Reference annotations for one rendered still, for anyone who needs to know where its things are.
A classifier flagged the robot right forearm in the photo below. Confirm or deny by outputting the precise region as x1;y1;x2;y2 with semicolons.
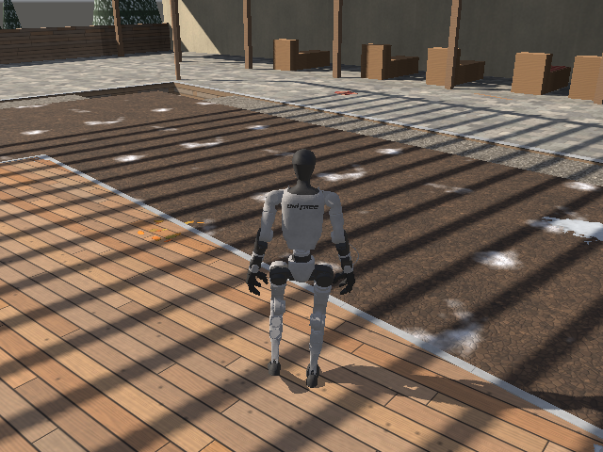
335;230;353;274

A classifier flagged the robot left upper arm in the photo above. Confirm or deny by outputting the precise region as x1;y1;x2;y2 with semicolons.
259;189;284;242

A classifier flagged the left robot hand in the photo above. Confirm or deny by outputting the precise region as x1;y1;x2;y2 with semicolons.
246;270;268;296

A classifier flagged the humanoid robot torso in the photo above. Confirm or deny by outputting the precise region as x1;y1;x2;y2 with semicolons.
281;186;325;283

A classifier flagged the robot left forearm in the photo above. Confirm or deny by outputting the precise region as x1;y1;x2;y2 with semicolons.
249;228;268;273

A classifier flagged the robot right foot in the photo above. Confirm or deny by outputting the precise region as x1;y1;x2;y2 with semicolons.
306;364;319;388

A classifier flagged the robot right upper arm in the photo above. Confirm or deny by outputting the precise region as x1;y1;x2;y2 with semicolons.
322;190;346;244

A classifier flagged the right robot hand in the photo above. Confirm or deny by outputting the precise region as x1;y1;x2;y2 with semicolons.
333;271;355;295

